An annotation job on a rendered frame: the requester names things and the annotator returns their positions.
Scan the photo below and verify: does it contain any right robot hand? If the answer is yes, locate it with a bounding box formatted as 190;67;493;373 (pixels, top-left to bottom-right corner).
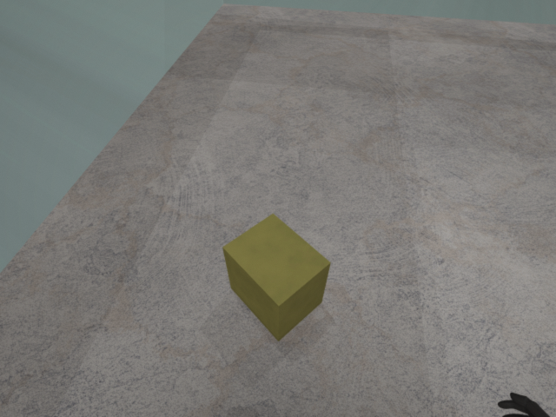
498;393;550;417

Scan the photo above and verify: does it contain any carton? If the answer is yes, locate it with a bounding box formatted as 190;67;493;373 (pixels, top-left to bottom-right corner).
222;214;331;341

